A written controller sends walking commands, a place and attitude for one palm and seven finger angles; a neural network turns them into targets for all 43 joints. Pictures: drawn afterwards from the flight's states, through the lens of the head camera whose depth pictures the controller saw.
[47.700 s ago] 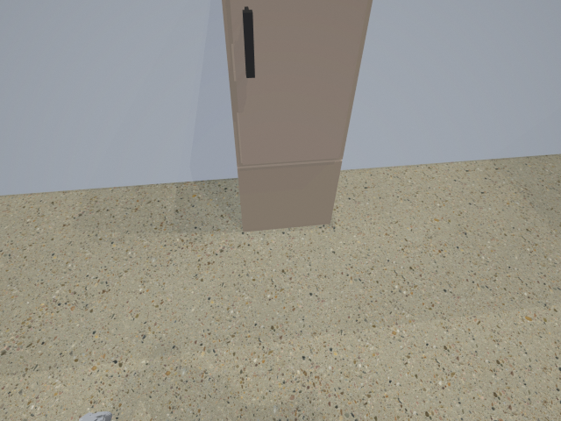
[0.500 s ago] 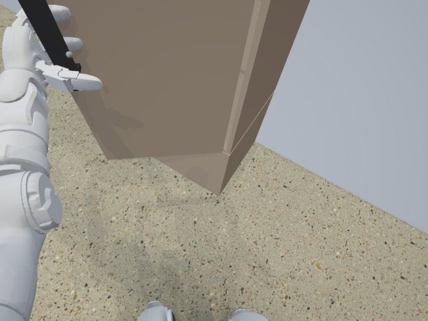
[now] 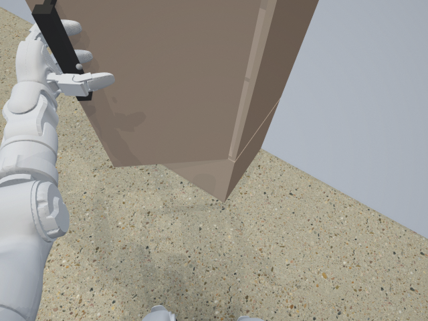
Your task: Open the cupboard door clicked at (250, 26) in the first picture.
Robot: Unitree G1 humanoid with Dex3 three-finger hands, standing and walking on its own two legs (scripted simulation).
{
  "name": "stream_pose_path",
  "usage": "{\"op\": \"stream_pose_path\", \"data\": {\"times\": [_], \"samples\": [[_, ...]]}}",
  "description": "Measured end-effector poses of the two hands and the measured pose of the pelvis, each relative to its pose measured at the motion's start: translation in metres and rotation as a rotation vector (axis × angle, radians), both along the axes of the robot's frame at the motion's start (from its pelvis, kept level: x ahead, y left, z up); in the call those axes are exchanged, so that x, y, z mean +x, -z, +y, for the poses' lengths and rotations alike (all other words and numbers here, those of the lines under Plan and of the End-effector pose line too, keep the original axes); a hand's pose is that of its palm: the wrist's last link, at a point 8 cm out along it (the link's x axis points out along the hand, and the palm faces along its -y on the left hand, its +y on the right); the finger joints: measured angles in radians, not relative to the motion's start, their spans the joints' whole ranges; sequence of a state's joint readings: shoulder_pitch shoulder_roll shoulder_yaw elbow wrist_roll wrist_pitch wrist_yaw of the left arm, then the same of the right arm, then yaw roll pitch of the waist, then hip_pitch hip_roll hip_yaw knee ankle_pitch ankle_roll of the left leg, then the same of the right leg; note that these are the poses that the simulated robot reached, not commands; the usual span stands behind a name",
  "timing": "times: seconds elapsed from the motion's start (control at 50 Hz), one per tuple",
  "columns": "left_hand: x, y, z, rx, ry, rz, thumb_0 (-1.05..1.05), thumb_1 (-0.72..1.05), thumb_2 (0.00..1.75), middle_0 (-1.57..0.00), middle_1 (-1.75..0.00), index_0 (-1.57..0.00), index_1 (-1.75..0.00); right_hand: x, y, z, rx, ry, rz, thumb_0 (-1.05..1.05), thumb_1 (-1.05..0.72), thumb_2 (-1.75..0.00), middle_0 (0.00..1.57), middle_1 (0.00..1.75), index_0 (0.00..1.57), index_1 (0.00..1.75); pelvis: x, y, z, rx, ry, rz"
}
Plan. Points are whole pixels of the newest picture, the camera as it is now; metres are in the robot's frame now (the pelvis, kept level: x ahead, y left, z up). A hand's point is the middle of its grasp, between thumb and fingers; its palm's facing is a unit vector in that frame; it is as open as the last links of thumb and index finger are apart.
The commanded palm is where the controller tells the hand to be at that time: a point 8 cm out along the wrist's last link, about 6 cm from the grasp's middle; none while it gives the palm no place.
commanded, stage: close the thumb around the handle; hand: left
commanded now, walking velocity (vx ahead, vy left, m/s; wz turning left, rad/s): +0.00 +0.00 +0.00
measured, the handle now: (69, 52) +0.58 +0.21 +0.15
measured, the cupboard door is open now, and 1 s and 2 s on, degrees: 40 49 83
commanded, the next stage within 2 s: pull the door open along its arc in 0.42 s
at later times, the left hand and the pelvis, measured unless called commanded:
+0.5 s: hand (78, 67) +0.53 +0.19 +0.15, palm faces +0.05 -1.00 +0.00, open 5.9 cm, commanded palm +0.51 +0.22 +0.15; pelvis -0.01 +0.00 +0.00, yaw +0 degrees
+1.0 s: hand (79, 92) +0.47 +0.18 +0.15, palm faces -0.02 -1.00 +0.01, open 6.2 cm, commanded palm +0.41 +0.24 +0.15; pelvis +0.01 +0.00 +0.01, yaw -2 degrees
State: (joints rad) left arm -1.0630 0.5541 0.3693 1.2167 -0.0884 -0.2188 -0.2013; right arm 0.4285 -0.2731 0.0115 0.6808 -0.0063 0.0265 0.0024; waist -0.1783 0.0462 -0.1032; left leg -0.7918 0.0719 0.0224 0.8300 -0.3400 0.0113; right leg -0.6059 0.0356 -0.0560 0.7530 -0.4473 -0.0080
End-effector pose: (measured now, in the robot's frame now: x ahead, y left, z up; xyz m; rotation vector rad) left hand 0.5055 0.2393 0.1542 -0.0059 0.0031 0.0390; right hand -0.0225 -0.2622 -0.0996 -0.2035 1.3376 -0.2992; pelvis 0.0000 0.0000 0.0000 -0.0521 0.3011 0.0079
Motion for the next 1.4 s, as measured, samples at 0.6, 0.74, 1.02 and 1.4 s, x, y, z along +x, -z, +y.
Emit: {"op": "stream_pose_path", "data": {"times": [0.6,0.74,1.02,1.4], "samples": [[-0.002,0.0,0.001,0.003,-0.003,0.002,0.01,0.71,0.81,-0.32,-1.35,-0.33,-1.35,-0.027,-0.001,0.002,-0.01,0.021,0.041,0.0,-0.91,-0.9,0.2,0.3,0.2,0.3,-0.008,0.001,0.0,-0.005,0.001,0.005],[-0.006,0.0,0.001,0.004,0.009,-0.002,0.0,0.71,0.79,-0.33,-1.35,-0.34,-1.35,-0.024,-0.002,0.001,-0.01,0.043,0.012,0.0,-0.91,-0.9,0.2,0.3,0.2,0.3,-0.006,-0.001,0.0,0.002,0.022,-0.002],[-0.063,0.003,-0.008,0.0,0.063,-0.047,0.0,0.67,0.71,-0.34,-1.35,-0.33,-1.35,0.045,-0.008,-0.001,0.029,0.032,-0.192,0.0,-0.91,-0.9,0.2,0.3,0.2,0.3,0.01,-0.013,-0.001,0.022,0.047,-0.093],[-0.176,-0.001,-0.088,-0.042,-0.394,-0.001,0.02,0.65,0.75,-0.31,-1.28,-0.31,-1.3,0.186,-0.04,0.025,0.131,-0.232,-0.551,0.01,-0.91,-0.9,0.2,0.3,0.2,0.3,0.0,-0.022,-0.021,0.054,-0.003,-0.235]]}}
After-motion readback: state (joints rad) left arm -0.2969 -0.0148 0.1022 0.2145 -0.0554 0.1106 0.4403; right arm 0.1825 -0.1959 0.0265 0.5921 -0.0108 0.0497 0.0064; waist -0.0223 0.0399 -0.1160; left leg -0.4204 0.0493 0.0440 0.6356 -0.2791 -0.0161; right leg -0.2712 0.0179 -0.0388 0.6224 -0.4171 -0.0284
